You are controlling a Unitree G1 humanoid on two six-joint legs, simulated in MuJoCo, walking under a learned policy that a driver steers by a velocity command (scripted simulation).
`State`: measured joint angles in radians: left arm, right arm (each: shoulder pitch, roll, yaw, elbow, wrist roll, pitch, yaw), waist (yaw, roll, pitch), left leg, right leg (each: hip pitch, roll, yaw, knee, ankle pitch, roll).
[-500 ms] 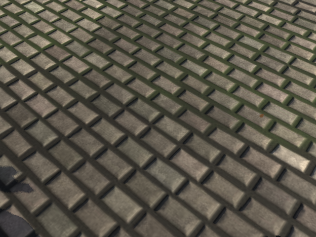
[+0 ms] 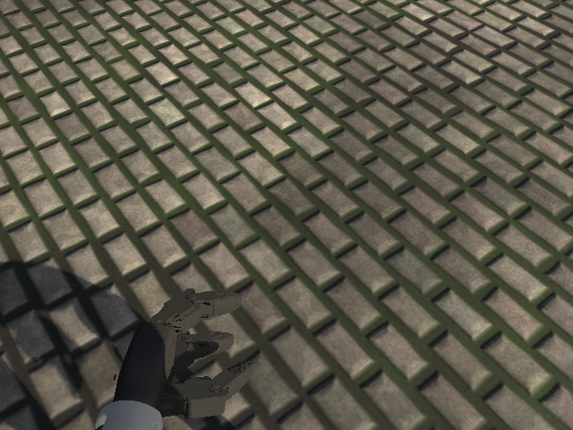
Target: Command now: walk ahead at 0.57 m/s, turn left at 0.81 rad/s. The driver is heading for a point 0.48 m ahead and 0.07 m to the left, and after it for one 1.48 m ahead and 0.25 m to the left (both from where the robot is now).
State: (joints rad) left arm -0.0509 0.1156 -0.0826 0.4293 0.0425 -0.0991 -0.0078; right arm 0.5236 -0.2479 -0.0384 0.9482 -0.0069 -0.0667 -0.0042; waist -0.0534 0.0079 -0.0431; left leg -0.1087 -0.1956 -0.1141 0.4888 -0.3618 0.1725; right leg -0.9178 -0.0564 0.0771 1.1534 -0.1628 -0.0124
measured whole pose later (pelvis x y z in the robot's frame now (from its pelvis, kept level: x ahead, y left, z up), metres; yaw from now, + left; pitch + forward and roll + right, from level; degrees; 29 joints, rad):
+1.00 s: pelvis +0.50 -0.04 +0.01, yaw +15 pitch +2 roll +3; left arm 0.52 0.23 0.05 0.84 0.01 -0.03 -0.01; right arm 0.11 -0.27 -0.08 0.66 -0.05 -0.05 0.02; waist 0.09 0.05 -0.08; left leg -0.63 0.04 -0.03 1.09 -0.23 -0.01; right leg -0.21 0.03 0.04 0.53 -0.36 -0.07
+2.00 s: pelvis +1.32 +0.10 +0.00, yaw +31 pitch +2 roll -3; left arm 0.46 0.33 0.07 0.90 0.03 -0.10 0.00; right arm 0.07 -0.36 -0.07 0.65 -0.03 0.00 0.07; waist 0.06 0.04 0.01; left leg -0.79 0.07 0.05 1.11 -0.12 0.11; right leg 0.05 -0.02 -0.24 0.31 -0.35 0.04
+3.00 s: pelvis +1.66 +0.26 +0.01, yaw +43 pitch -1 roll +0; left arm 0.11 0.22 0.04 0.80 0.01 -0.02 0.01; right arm 0.21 -0.23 -0.03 0.96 0.00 0.03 -0.03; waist -0.01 -0.01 0.03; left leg -0.14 -0.04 -0.07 0.55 -0.39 0.01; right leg -0.34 0.03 -0.01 0.56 -0.21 -0.03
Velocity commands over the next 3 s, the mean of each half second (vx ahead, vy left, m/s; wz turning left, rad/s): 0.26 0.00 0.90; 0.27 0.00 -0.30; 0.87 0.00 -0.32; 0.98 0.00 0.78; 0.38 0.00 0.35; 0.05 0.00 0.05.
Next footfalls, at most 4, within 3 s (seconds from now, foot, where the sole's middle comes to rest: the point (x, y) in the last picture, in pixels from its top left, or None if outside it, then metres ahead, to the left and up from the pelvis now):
0.10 right None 0.29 -0.15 -0.76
0.48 left None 0.46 0.13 -0.76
0.86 right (346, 427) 0.50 -0.12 -0.76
1.32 left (247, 297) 0.86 0.10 -0.76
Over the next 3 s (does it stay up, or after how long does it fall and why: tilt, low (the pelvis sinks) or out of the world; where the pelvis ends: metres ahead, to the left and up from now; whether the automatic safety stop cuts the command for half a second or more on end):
stays up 1.66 0.26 0.01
